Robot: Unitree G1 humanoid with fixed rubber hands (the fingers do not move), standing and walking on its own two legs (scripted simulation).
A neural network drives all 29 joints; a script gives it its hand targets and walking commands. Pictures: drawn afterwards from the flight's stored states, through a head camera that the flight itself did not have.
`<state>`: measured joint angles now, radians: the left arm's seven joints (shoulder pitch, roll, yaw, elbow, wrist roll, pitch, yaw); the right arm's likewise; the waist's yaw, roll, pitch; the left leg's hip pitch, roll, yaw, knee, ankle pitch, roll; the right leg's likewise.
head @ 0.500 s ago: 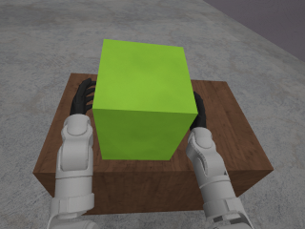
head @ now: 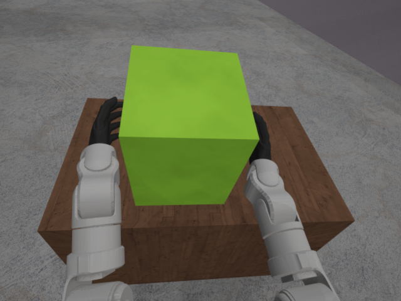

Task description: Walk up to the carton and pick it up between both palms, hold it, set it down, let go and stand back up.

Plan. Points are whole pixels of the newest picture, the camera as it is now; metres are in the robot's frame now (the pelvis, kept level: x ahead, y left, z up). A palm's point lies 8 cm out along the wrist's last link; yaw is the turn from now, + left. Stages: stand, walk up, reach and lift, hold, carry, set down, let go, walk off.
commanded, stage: reach and lift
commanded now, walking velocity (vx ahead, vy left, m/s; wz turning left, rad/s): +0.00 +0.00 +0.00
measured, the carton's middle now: (183, 134) +0.41 +0.00 +0.13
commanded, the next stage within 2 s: hold in 0.16 s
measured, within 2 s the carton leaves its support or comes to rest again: neither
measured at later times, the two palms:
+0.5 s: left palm (84, 139) +0.34 +0.16 +0.18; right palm (251, 142) +0.34 -0.12 +0.17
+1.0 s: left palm (90, 138) +0.34 +0.16 +0.18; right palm (255, 144) +0.34 -0.13 +0.17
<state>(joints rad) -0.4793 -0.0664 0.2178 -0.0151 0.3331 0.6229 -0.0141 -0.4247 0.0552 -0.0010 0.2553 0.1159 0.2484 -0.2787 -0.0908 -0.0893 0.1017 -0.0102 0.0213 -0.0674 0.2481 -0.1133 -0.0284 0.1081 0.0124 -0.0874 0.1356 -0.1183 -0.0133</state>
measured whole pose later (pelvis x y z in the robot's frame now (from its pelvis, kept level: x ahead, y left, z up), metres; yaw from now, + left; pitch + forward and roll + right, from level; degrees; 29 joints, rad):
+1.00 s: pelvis -0.01 +0.00 +0.00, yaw +0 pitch -9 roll -1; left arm -0.54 -0.08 0.26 -0.08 0.38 0.76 -0.02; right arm -0.53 0.03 0.00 0.28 0.16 0.34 -0.27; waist -0.07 -0.08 0.12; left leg 0.02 0.03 -0.05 0.25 -0.10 -0.03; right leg 0.13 0.01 -0.09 0.15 -0.12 -0.02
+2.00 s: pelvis -0.01 +0.00 +0.00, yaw +0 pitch -9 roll -1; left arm -0.56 -0.07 0.26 -0.06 0.38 0.76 -0.02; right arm -0.54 0.04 -0.02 0.30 0.15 0.33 -0.27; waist -0.07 -0.09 0.11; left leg 0.01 0.03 -0.06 0.25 -0.10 -0.03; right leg 0.13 0.01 -0.11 0.15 -0.12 -0.02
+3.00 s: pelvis -0.01 +0.00 +0.00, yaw +0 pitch -9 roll -1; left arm -0.55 -0.07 0.25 -0.07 0.37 0.76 -0.02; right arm -0.54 0.04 -0.02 0.30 0.14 0.33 -0.27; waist -0.07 -0.09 0.12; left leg 0.01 0.03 -0.05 0.25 -0.10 -0.03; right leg 0.13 0.01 -0.11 0.15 -0.12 -0.02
